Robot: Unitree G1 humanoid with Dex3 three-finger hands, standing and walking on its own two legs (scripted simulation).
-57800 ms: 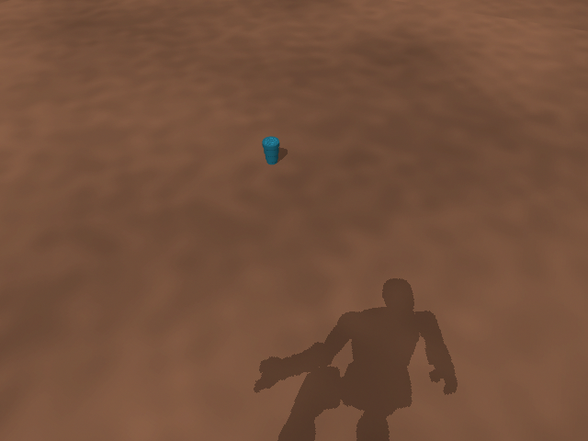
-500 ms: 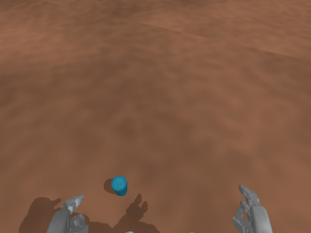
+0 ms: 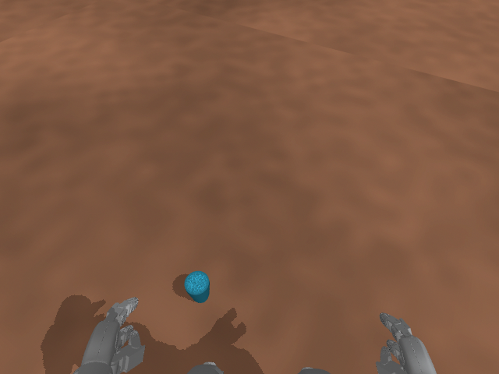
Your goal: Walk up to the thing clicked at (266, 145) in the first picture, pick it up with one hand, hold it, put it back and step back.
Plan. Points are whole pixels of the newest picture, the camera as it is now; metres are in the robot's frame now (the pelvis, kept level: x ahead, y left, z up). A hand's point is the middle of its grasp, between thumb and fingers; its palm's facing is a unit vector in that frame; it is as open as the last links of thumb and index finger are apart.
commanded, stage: stand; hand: left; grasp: from above
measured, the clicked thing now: (199, 289) +0.49 +0.20 -0.65
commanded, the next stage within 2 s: none
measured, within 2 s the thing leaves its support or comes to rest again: neither
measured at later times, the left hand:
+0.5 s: hand out of the picture +0.05 +0.25 -0.11, palm faces +0.05 -0.95 -0.32, open 7.4 cm
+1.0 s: hand out of the picture +0.02 +0.25 -0.10, palm faces +0.04 -0.94 -0.34, open 7.4 cm
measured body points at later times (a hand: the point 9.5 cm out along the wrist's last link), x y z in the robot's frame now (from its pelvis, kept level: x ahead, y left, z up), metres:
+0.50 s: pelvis -0.01 +0.01 +0.05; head +0.00 +0.02 +0.50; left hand +0.04 +0.30 -0.09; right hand +0.07 -0.26 -0.09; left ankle +0.02 +0.13 -0.69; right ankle +0.00 -0.14 -0.69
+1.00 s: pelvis -0.01 +0.00 +0.06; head -0.02 -0.01 +0.51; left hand +0.02 +0.29 -0.08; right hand +0.05 -0.29 -0.09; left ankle +0.02 +0.13 -0.69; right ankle +0.00 -0.14 -0.69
